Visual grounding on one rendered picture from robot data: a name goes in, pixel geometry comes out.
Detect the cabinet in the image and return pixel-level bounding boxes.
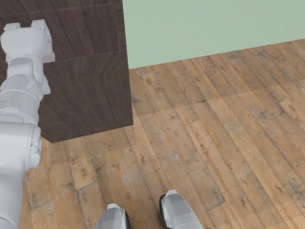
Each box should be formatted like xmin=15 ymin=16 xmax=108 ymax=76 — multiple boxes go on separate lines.
xmin=0 ymin=0 xmax=133 ymax=143

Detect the left robot forearm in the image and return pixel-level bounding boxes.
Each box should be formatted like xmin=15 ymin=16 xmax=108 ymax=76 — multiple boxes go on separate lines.
xmin=0 ymin=53 xmax=44 ymax=127

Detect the left robot hand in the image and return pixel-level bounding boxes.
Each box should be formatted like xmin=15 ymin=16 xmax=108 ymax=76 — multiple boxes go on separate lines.
xmin=0 ymin=19 xmax=52 ymax=94

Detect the handle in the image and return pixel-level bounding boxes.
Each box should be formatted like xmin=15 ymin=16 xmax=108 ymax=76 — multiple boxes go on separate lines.
xmin=6 ymin=41 xmax=55 ymax=64

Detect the right robot foot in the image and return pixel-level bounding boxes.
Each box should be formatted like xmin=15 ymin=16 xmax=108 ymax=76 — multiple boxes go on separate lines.
xmin=159 ymin=194 xmax=172 ymax=229

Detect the robot left upper arm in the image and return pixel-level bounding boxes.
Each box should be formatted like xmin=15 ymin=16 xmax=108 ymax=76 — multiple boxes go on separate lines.
xmin=0 ymin=121 xmax=43 ymax=229

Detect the robot left thigh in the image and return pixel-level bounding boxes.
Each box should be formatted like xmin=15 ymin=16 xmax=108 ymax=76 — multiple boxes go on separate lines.
xmin=95 ymin=207 xmax=127 ymax=229

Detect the drawer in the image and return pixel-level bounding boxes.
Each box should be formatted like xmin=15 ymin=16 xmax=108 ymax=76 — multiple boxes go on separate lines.
xmin=0 ymin=3 xmax=119 ymax=70

